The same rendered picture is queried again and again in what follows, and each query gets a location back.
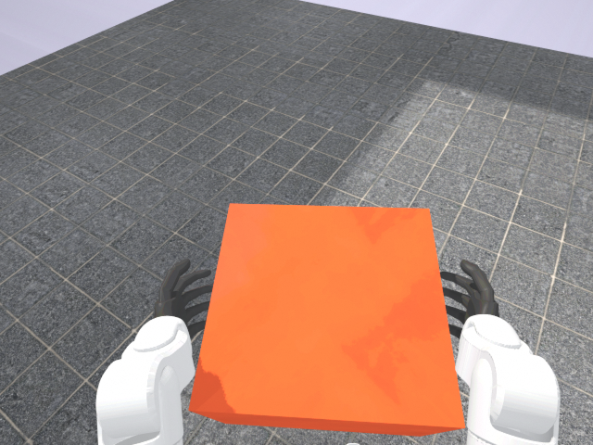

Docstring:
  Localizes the robot left hand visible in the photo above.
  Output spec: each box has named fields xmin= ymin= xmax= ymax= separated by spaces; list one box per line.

xmin=153 ymin=259 xmax=213 ymax=339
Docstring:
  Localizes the right robot forearm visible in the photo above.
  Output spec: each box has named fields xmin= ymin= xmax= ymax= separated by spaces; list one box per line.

xmin=455 ymin=314 xmax=561 ymax=445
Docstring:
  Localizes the left robot forearm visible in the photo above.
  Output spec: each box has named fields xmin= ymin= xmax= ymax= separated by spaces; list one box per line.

xmin=96 ymin=316 xmax=196 ymax=445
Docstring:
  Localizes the robot right hand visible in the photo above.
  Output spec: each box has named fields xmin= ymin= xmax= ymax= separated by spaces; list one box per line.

xmin=440 ymin=260 xmax=500 ymax=339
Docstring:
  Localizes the carton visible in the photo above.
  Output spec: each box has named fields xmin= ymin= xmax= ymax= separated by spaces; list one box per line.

xmin=188 ymin=203 xmax=465 ymax=437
